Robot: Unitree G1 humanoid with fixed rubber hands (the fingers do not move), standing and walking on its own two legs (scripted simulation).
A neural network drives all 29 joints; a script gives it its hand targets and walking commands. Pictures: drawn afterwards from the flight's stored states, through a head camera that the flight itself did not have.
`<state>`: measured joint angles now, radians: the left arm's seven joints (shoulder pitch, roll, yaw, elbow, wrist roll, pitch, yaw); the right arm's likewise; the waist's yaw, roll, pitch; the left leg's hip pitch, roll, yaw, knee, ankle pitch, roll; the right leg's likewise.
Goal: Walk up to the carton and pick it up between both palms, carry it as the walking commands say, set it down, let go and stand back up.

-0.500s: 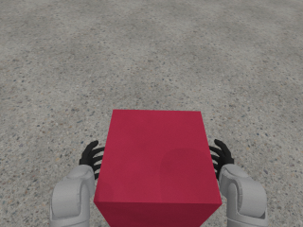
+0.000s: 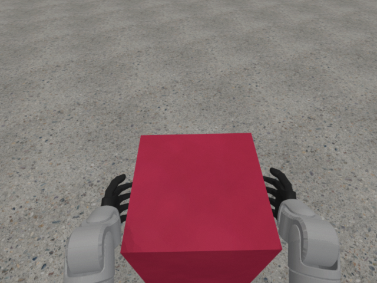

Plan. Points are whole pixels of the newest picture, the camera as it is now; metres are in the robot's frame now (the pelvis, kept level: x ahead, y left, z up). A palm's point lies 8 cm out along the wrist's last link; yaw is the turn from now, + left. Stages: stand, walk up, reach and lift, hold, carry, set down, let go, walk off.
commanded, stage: carry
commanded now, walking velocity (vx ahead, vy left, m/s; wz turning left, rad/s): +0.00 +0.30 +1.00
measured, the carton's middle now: (197, 212) +0.30 -0.01 +0.01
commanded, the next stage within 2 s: none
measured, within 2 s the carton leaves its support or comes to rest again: neither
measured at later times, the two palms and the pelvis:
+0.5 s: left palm out of the picture +0.11 +0.43 +0.11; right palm (109, 193) +0.29 +0.15 +0.11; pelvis -0.03 +0.17 +0.02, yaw +31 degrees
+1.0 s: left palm out of the picture -0.02 +0.59 +0.10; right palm out of the picture +0.19 +0.34 +0.10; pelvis -0.11 +0.31 +0.01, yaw +39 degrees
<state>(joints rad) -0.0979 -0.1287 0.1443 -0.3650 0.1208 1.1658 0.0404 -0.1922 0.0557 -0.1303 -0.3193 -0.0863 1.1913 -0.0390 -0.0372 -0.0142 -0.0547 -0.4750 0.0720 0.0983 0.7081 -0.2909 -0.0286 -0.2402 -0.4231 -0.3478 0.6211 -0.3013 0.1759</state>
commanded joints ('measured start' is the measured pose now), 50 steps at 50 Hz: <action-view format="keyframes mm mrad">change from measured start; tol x32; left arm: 1 -488 -797 -714 -63 -364 -3 -203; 50 -361 -802 -713 -25 -401 0 -237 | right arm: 1 -369 887 717 -19 426 -17 234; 50 -280 862 749 -97 330 -29 201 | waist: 1 -3 90 -215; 15 45 233 -354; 18 47 -461 -204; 22 13 41 -54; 30 40 -340 -258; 34 13 393 -347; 50 43 -41 -281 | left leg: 1 322 43 -230 -301 331 119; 2 405 207 -571 -299 845 208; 6 561 53 -338 -149 879 164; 15 105 -87 -418 -522 333 -32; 18 -202 -97 -225 512 -214 -78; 20 -217 -9 -233 592 -55 -48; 29 13 -108 110 -13 -31 -40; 32 306 -48 -27 -343 286 21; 34 573 309 -473 -195 1268 194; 50 123 89 -242 -288 167 69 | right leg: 1 -179 76 101 388 -234 -55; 3 -413 272 274 584 -616 -29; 8 -364 319 306 558 -245 -64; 15 167 409 249 -178 -98 -115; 19 -61 -217 586 -478 -70 -287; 29 109 54 77 -94 573 -141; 34 -475 255 192 575 -507 -3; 37 -509 285 297 652 -392 -74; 50 179 250 362 -266 122 -180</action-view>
